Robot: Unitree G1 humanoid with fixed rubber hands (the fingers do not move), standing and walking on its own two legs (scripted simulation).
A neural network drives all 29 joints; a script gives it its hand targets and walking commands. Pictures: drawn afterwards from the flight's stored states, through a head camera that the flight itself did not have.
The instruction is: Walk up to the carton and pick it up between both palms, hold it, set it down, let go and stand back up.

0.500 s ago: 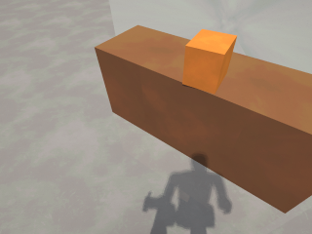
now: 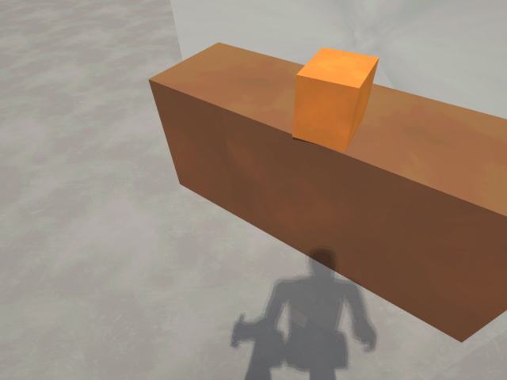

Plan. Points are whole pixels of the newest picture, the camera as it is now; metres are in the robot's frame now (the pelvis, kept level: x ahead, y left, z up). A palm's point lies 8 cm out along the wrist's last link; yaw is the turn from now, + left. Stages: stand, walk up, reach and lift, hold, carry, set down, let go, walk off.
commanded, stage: stand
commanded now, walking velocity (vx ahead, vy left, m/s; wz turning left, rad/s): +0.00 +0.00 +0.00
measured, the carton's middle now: (333, 99) +0.92 -0.19 -0.03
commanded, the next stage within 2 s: none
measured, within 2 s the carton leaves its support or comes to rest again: neither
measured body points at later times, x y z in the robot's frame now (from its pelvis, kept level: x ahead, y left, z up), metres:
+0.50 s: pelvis +0.00 +0.00 +0.00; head +0.00 +0.00 +0.45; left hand +0.08 +0.25 -0.13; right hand +0.06 -0.26 -0.13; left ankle +0.01 +0.11 -0.73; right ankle +0.02 -0.13 -0.73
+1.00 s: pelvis +0.00 +0.01 +0.00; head +0.01 +0.00 +0.45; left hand +0.07 +0.26 -0.13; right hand +0.05 -0.25 -0.13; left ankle +0.01 +0.11 -0.73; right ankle +0.02 -0.13 -0.73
